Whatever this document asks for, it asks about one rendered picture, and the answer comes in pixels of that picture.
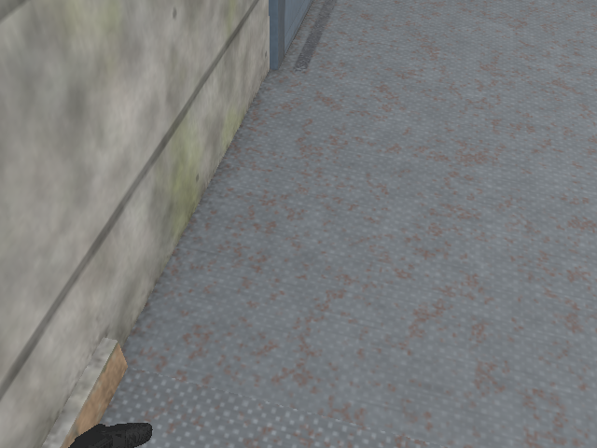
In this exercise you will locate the left robot hand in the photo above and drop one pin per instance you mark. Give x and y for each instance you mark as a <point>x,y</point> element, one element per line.
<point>128,435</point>

